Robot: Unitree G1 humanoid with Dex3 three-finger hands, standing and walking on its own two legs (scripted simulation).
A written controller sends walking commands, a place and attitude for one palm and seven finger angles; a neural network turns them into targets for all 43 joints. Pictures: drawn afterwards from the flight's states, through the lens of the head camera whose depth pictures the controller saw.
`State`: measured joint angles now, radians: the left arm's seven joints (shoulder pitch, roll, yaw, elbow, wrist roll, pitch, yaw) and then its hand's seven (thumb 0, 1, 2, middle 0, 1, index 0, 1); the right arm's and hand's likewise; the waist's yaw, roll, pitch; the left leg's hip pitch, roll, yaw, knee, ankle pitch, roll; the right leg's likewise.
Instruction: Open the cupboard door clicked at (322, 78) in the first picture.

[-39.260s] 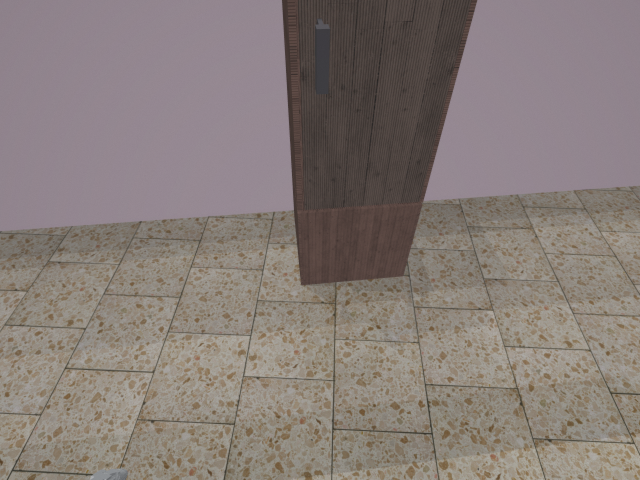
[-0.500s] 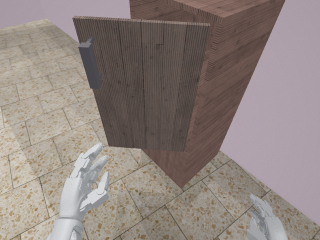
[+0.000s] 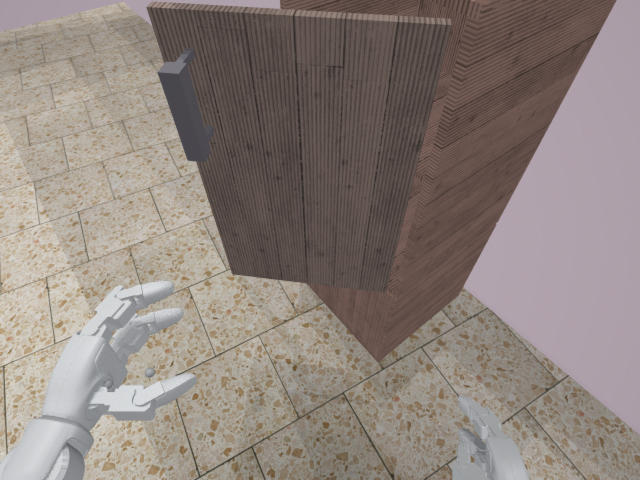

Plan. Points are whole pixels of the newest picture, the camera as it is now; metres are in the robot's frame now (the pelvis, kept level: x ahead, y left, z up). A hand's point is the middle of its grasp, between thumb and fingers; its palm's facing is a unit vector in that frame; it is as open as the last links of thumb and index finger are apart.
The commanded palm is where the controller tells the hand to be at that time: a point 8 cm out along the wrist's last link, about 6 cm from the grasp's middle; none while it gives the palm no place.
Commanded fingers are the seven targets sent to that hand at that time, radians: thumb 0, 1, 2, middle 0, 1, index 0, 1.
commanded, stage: raise the hand with hooked fingers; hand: left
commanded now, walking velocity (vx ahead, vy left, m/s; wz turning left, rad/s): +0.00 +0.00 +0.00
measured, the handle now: (193, 106) +0.56 +0.21 +0.17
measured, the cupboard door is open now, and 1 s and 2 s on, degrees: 44 44 44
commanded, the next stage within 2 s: move the hooked fingers beside the handle in 1.28 s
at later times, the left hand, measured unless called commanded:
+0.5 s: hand (71, 299) +0.26 +0.26 +0.15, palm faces +0.01 -1.00 -0.08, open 13.7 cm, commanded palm +0.23 +0.31 +0.16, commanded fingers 0.00 -0.50 0.30 -0.30 -1.20 -0.30 -1.20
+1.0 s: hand (37, 241) +0.30 +0.29 +0.18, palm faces -0.03 -1.00 -0.08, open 14.0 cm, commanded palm +0.26 +0.34 +0.19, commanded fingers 0.00 -0.50 0.30 -0.30 -1.20 -0.30 -1.20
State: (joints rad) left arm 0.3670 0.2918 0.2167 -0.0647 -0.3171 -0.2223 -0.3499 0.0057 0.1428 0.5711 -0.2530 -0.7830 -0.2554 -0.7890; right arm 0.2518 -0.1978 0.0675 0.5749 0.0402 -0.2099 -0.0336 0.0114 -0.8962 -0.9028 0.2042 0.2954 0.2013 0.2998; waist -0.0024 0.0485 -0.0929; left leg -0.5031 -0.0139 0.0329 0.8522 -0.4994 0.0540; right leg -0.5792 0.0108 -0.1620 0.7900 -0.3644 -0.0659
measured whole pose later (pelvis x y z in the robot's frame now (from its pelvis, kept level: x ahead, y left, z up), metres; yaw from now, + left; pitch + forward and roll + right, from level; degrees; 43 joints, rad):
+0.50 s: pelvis +0.00 +0.01 +0.03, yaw +0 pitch +1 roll -1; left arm 0.04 0.40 0.37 0.14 -0.34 -0.07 -0.43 -0.01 -0.42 0.33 -0.29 -1.14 -0.30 -1.15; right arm 0.22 -0.27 0.06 0.60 0.06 -0.28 -0.08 0.01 -0.90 -0.90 0.20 0.29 0.20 0.30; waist 0.03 0.03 -0.04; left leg -0.25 -0.03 0.04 0.62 -0.39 0.07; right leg -0.33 0.01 -0.14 0.57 -0.26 -0.05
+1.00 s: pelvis +0.00 +0.02 +0.03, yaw +0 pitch +1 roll -1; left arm -0.17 0.50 0.45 0.29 -0.32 0.06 -0.53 -0.01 -0.50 0.30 -0.30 -1.20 -0.30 -1.20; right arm 0.26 -0.30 0.07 0.61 0.07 -0.21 -0.07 0.01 -0.90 -0.90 0.20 0.30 0.20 0.30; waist 0.02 0.05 -0.02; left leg -0.19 -0.05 0.05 0.52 -0.35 0.08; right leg -0.28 0.00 -0.13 0.49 -0.23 -0.04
